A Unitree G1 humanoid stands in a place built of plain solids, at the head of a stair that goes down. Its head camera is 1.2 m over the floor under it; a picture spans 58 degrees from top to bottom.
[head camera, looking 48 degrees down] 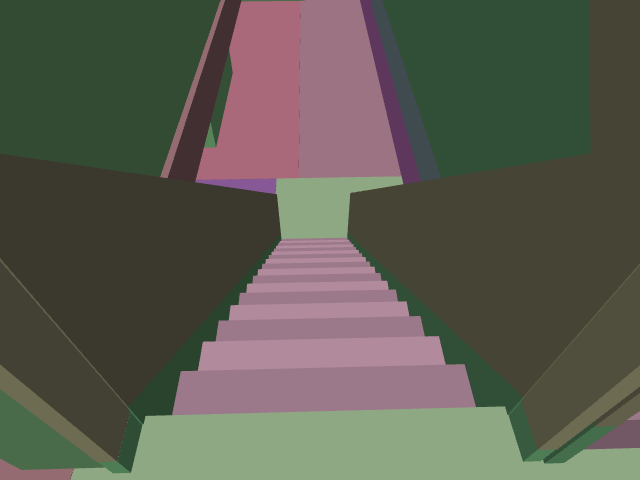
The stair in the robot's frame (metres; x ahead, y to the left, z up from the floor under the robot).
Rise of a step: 0.21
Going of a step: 0.23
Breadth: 0.99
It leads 2 degrees to the left of straight ahead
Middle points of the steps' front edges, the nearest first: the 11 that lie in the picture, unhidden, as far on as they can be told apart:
0.45 -0.02 0.00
0.68 -0.01 -0.21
0.91 -0.01 -0.42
1.14 0.00 -0.63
1.37 0.01 -0.84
1.59 0.01 -1.05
1.82 0.02 -1.27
2.05 0.02 -1.48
2.28 0.03 -1.69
2.51 0.04 -1.90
2.74 0.04 -2.11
